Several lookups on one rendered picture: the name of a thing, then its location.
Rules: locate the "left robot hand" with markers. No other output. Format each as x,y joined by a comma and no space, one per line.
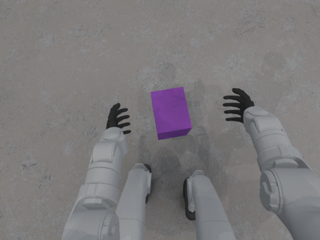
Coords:
113,120

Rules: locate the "robot right forearm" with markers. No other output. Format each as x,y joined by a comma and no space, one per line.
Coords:
271,142

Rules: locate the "robot right thigh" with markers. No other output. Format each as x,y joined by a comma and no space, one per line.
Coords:
211,219

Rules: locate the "right robot hand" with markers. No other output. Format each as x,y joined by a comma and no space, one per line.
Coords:
245,102

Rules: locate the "left robot upper arm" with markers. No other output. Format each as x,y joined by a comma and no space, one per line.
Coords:
99,224

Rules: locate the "carton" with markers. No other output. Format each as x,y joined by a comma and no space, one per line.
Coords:
171,113

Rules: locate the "left robot shin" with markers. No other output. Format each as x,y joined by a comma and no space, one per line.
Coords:
139,166

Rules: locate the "robot left forearm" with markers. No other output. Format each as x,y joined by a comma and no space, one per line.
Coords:
100,189

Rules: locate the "right robot upper arm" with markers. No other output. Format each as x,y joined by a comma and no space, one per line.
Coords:
293,194

